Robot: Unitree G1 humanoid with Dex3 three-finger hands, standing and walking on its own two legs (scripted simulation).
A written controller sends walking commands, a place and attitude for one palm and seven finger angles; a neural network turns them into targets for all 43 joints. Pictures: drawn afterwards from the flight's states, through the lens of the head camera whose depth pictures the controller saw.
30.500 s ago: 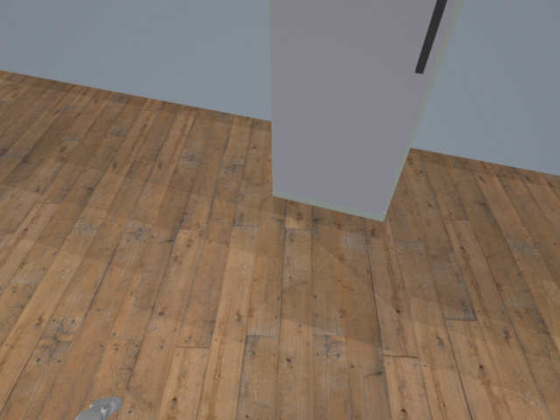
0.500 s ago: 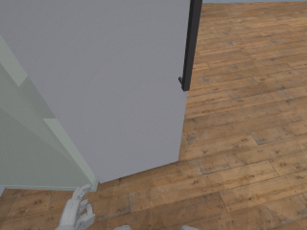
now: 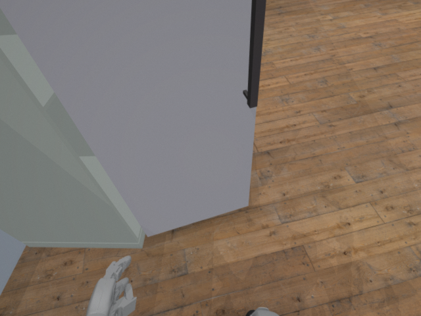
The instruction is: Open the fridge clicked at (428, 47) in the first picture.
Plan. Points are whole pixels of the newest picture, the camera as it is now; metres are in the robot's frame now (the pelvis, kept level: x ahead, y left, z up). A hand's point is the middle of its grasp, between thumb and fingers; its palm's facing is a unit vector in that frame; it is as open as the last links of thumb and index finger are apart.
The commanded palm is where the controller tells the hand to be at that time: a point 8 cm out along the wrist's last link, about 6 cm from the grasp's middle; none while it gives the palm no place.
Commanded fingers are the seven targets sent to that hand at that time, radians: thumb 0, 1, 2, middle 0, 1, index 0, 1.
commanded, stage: step back with the hand held close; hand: right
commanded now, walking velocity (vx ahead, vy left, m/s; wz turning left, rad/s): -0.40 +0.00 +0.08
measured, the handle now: (251, 49) +0.66 -0.09 +0.17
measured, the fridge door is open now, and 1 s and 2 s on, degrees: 71 71 71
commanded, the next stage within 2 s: stop stepping back and stand still in 0.06 s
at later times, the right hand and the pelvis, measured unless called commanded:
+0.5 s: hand out of the picture +0.15 -0.24 +0.17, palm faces +0.28 +0.86 -0.42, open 7.4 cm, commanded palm +0.08 -0.29 +0.19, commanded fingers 0.00 -0.90 -0.90 0.20 0.30 0.20 0.30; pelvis -0.09 +0.00 +0.01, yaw +6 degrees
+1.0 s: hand out of the picture +0.11 -0.29 +0.19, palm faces +0.39 +0.80 -0.46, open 7.4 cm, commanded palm +0.05 -0.33 +0.19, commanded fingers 0.00 -0.90 -0.90 0.20 0.30 0.20 0.30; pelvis -0.12 -0.04 +0.01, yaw +5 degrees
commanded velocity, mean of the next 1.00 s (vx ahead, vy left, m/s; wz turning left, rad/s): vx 0.07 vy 0.02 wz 0.00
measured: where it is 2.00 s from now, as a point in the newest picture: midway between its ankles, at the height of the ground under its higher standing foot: outside the picture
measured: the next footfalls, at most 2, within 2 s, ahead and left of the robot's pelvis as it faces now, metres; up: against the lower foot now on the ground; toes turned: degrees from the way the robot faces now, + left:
left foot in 0.12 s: -0.07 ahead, +0.05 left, +0.00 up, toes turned +3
right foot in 0.30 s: +0.02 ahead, -0.06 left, +0.00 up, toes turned +2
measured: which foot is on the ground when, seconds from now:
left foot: up 0.00-0.10, down 0.12-1.00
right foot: down 0.00-0.12, up 0.14-0.28, down 0.30-0.56, up 0.58-0.78, down 0.80-1.00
